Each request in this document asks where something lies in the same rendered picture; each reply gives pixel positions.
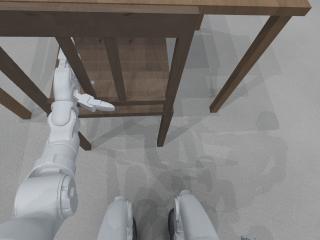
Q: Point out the robot left forearm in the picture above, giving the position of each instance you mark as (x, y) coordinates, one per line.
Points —
(60, 152)

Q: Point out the left robot hand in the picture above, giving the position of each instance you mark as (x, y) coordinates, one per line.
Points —
(65, 82)

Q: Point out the right robot shin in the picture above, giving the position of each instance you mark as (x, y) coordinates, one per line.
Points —
(178, 227)

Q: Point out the left robot thigh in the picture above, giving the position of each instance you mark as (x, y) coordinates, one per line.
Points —
(118, 217)

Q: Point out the chair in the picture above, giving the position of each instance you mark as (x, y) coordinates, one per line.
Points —
(122, 49)

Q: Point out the left robot upper arm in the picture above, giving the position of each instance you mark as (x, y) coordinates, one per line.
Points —
(43, 204)

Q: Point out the table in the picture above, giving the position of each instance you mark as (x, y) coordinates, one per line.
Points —
(280, 12)

